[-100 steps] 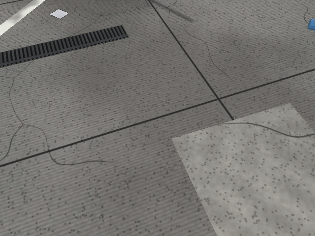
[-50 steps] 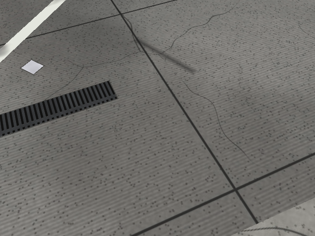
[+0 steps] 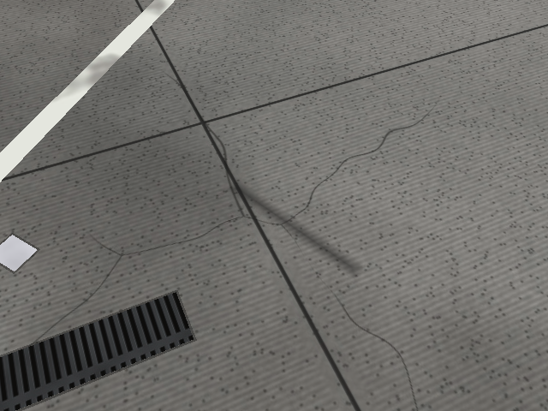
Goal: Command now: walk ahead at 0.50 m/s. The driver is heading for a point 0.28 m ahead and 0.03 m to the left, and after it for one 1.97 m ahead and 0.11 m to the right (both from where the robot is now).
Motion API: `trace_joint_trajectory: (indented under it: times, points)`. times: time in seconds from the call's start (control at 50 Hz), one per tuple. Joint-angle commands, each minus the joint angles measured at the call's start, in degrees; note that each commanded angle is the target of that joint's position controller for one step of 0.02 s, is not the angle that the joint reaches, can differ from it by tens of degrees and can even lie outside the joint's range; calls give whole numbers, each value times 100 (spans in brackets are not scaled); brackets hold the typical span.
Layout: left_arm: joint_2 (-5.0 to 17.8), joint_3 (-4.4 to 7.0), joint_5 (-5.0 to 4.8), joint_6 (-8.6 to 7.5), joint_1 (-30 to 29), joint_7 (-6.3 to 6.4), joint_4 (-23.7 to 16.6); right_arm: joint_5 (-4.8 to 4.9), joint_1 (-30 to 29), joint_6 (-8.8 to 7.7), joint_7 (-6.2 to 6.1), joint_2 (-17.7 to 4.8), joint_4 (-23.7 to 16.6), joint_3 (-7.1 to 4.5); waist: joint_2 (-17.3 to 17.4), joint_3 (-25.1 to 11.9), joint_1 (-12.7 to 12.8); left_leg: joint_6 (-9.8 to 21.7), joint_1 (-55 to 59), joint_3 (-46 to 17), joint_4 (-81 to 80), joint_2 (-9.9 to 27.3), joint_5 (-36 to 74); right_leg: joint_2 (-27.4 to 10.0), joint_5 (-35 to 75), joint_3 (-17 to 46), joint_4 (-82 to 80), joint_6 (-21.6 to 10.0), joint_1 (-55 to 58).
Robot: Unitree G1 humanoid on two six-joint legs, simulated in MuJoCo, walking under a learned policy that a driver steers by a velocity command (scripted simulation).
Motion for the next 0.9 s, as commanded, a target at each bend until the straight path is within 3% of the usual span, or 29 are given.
trace_joint_trajectory:
  times: [0.02,0.06,0.08,0.1,0.12,0.14,0.16,0.18,0.2,0.24,0.3,0.36,0.46,0.56,0.62,0.64,0.66,0.68,0.7,0.72,0.74,0.76,0.8,0.84,0.9]
  points:
    - [367,56,-7,-125,-586,16,-510,-43,360,-18,-74,-845,-57,-154,614,406,67,695,183,-689,85,1784,3205,171,-282,-111,-369,-185,-153]
    - [454,108,-5,-182,-177,55,-423,-63,174,-4,-103,-935,-65,-180,669,203,318,573,265,-559,693,1802,4487,425,-738,-219,-613,-387,570]
    - [540,167,7,-220,443,96,-225,-66,92,14,-102,-984,-65,-195,661,-115,583,499,223,-476,1418,1725,5096,626,-830,-300,-802,-504,1309]
    - [682,250,64,-280,1449,148,120,-36,0,36,-89,-950,-97,-179,461,-647,996,380,-230,-267,2561,1478,4836,655,-563,-280,-1103,-660,2585]
    - [1171,384,212,-325,2498,214,318,25,16,33,-67,-752,-294,-110,-103,-1408,1298,258,-1460,-53,4316,1164,2859,-600,-903,1090,-1135,-970,4132]
    - [1667,502,203,-286,2622,179,359,240,750,37,6,-222,-334,-36,-1428,-1992,915,46,-3485,-56,6317,-6,-1508,-2062,-1196,3964,-1927,-1810,5422]
    - [1350,447,-6,-206,2035,142,260,78,227,68,-14,-793,-325,-175,-343,-1512,813,159,-3985,-868,6657,343,-1269,-1713,-1717,3901,-2184,-1587,4876]
    - [988,336,-49,-213,1429,129,160,59,-289,42,15,-795,-496,-195,-122,-693,630,178,-4133,-837,6480,599,-689,-1524,-1602,2956,-2286,-1387,4020]
    - [686,251,-26,-255,1182,107,157,53,-486,23,29,-688,-528,-176,110,-335,495,164,-3939,-814,6158,789,-314,-1265,-1003,2371,-2500,-1216,3376]
    - [393,151,-60,-324,1155,149,296,-95,-366,159,82,-502,-473,-159,-78,-141,199,48,-3416,-766,5662,991,-78,-827,-341,1531,-2715,-922,2680]
    - [553,160,-88,-435,1599,176,499,-132,-521,307,160,-416,-532,-161,-81,-81,114,-110,-3499,-595,5354,1032,126,-697,274,1130,-2878,-965,2590]
    - [644,160,-88,-439,1902,179,581,-120,-1291,368,188,-489,-796,-158,-68,168,236,-264,-4122,-462,4781,1174,695,-619,289,923,-3105,-972,2736]
    - [615,111,-83,-424,2350,184,693,-44,-2325,337,203,-420,-1146,-76,-106,310,488,-343,-4213,-207,3364,1057,1416,-474,963,575,-3100,-870,3125]
    - [661,108,-17,-390,2726,247,874,-34,-2940,277,183,-479,-1406,-45,-175,415,647,-119,-4185,-73,2545,856,1298,-702,1651,492,-2819,-915,3957]
    - [781,141,18,-369,2515,294,889,-32,-2614,201,144,-592,-1381,-100,-227,260,382,160,-3486,28,2188,591,689,-807,3100,359,-2172,-802,4207]
    - [839,159,26,-357,2428,297,888,-39,-2104,169,104,-676,-1224,-153,-258,-7,163,274,-2846,101,2063,396,517,-766,3811,294,-1573,-732,4194]
    - [842,156,1,-330,2308,284,870,-73,-1168,116,55,-774,-904,-225,-94,-478,-239,413,-1744,178,1681,247,775,-564,3869,112,-527,-620,3939]
    - [714,103,-57,-335,2270,265,738,-208,-133,64,-8,-1132,-640,-346,220,-1123,-584,682,-188,-673,1644,1034,565,-324,2417,-32,955,-511,2835]
    - [131,-9,-306,-332,2921,185,594,-291,401,76,-14,-1787,-582,-518,1583,-1931,-372,1529,1526,-3563,1152,2830,22,752,-1366,-330,3349,-211,691]
    - [660,137,-137,-324,2586,195,640,-49,-76,172,41,-1559,-629,-479,924,-1808,-272,1491,1135,-4340,553,2784,-213,806,-2633,556,3949,-312,89]
    - [687,170,-99,-323,2092,183,464,22,-784,182,53,-1287,-746,-393,672,-848,-2,1305,265,-3320,490,2602,-368,454,-2178,619,3928,-353,-211]
    - [605,149,-86,-349,1824,158,411,9,-1111,145,79,-900,-789,-286,369,-409,108,1139,-468,-2724,245,2355,-13,244,-1787,612,3587,-355,-89]
    - [404,138,46,-223,1886,115,444,28,-1211,70,42,-541,-652,-166,518,-48,449,755,-1350,-1817,-37,1849,605,-11,-1497,579,2950,-267,454]
    - [285,126,90,-102,1942,52,471,26,-905,-21,22,-594,-510,-157,532,-75,525,759,-1487,-1496,-128,1718,1171,-20,-1373,459,2757,-162,609]
    - [341,131,88,-12,1323,12,244,42,-585,-69,18,-815,-401,-189,487,120,495,809,-1383,-1209,-361,1643,1324,-163,-880,320,2267,3,45]
Velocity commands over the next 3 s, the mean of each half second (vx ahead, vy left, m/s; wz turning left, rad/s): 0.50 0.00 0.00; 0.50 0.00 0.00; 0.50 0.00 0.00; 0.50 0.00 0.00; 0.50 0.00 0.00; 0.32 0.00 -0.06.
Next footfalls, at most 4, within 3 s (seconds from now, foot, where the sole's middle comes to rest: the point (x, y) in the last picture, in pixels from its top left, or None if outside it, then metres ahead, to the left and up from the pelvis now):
0.10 right None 0.24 -0.11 -0.78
0.68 left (241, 385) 0.54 0.07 -0.78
1.24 right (302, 274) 0.85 -0.11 -0.78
1.78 left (236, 194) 1.15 0.08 -0.78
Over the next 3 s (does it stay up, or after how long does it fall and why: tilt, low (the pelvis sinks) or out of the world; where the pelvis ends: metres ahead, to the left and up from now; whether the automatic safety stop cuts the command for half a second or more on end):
stays up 1.58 -0.01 -0.01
